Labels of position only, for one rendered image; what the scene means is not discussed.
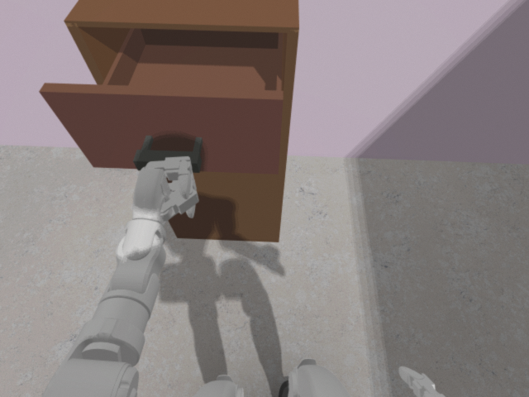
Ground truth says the robot right thigh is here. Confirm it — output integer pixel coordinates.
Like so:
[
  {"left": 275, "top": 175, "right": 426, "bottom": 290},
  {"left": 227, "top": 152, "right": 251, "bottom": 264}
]
[{"left": 288, "top": 365, "right": 351, "bottom": 397}]

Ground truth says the robot left shin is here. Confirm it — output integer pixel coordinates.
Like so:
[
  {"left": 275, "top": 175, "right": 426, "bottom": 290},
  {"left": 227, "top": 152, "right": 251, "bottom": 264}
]
[{"left": 217, "top": 375, "right": 234, "bottom": 383}]

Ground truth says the cabinet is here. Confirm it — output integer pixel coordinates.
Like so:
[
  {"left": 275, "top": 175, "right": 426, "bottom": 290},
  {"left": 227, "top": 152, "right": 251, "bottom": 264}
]
[{"left": 64, "top": 0, "right": 299, "bottom": 242}]

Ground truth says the left robot forearm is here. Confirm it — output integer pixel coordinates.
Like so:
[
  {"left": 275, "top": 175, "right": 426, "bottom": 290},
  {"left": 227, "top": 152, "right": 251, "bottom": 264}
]
[{"left": 42, "top": 218, "right": 166, "bottom": 397}]

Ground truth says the drawer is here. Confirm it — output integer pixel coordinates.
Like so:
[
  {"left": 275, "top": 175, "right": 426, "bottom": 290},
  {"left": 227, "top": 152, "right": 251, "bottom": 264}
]
[{"left": 39, "top": 28, "right": 284, "bottom": 175}]

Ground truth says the robot left upper arm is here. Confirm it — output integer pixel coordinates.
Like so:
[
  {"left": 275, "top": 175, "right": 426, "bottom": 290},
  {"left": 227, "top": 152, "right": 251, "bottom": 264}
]
[{"left": 47, "top": 358, "right": 139, "bottom": 397}]

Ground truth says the right robot hand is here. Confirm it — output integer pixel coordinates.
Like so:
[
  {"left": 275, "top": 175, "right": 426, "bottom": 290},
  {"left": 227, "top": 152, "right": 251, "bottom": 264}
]
[{"left": 398, "top": 366, "right": 445, "bottom": 397}]

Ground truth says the handle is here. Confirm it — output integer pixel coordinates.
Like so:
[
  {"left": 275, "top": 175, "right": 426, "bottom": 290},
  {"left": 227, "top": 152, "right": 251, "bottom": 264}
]
[{"left": 133, "top": 136, "right": 203, "bottom": 173}]

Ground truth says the left robot hand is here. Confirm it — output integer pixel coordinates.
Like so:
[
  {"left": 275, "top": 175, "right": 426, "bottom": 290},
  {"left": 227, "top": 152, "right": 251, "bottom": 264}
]
[{"left": 132, "top": 156, "right": 199, "bottom": 227}]

